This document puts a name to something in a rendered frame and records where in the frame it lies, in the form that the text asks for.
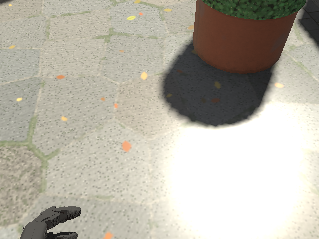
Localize robot left hand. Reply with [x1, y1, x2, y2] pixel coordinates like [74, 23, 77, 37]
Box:
[20, 205, 82, 239]

